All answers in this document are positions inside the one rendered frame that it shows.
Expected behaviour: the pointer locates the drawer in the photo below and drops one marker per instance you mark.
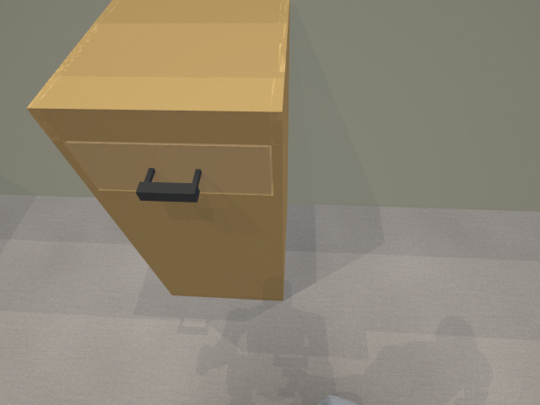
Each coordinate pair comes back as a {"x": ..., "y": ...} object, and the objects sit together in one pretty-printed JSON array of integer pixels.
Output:
[{"x": 232, "y": 168}]

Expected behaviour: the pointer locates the handle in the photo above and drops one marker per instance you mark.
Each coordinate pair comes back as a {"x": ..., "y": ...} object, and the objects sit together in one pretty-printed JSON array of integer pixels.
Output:
[{"x": 168, "y": 191}]

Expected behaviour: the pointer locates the cabinet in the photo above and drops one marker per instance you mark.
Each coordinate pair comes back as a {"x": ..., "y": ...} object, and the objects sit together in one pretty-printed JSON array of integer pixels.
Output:
[{"x": 185, "y": 71}]

